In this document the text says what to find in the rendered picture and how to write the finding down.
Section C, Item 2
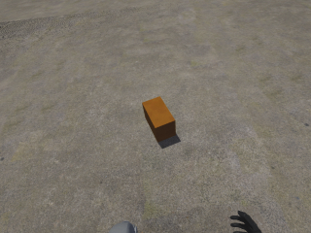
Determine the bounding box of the robot left thigh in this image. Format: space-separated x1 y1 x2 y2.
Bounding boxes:
108 221 138 233

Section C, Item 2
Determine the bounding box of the robot right hand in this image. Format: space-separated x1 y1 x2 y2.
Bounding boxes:
230 211 262 233

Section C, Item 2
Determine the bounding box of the carton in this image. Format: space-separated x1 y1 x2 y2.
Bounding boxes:
142 96 176 142

